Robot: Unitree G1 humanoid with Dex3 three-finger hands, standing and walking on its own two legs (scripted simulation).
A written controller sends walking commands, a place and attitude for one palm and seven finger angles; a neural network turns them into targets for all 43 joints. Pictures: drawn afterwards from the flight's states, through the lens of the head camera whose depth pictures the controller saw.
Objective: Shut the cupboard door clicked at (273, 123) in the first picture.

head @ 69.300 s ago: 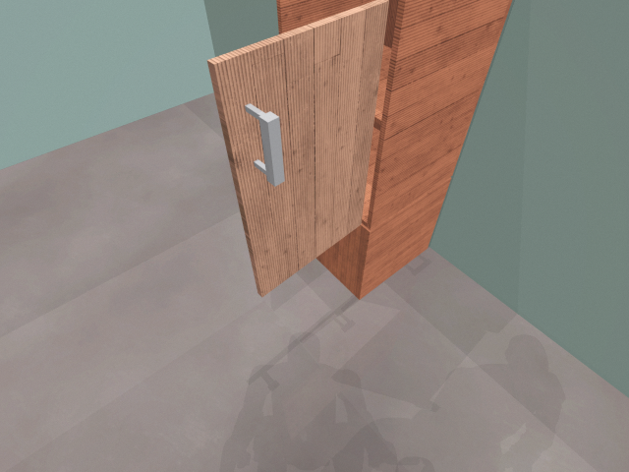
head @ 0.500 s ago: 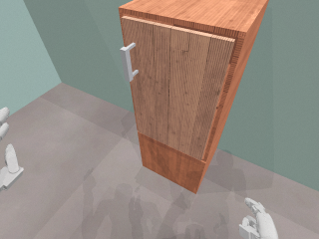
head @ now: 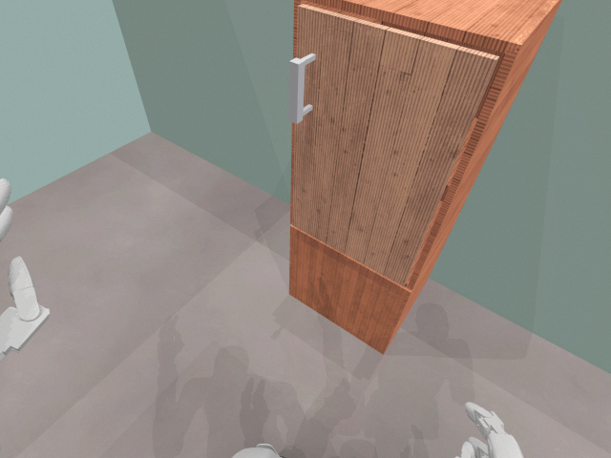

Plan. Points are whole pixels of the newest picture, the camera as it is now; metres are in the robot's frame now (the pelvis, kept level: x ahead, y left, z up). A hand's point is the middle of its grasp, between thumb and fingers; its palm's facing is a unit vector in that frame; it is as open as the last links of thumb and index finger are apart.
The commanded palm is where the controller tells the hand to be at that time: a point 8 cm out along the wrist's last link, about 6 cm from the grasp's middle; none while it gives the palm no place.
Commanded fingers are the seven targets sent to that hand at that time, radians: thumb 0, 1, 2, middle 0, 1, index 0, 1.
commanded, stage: step back with the hand held close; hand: left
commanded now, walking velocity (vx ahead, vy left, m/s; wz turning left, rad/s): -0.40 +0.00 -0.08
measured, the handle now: (302, 88) +0.77 +0.07 +0.13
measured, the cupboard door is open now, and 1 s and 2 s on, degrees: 0 0 0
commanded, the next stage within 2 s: stop stepping back and stand still in 0.26 s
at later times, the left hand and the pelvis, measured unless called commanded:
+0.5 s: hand out of the picture +0.09 +0.32 +0.18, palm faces +0.42 -0.86 -0.29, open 7.4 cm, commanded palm +0.03 +0.35 +0.19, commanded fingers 0.00 0.90 0.90 -0.20 -0.30 -0.20 -0.30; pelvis -0.13 +0.06 +0.00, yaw -4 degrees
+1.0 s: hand out of the picture -0.02 +0.36 +0.19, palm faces +0.45 -0.85 -0.26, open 7.4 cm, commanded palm -0.08 +0.39 +0.19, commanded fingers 0.00 0.90 0.90 -0.20 -0.30 -0.20 -0.30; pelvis -0.25 +0.11 +0.01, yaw -7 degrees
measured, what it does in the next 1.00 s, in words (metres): walks backwards: right foot, then left foot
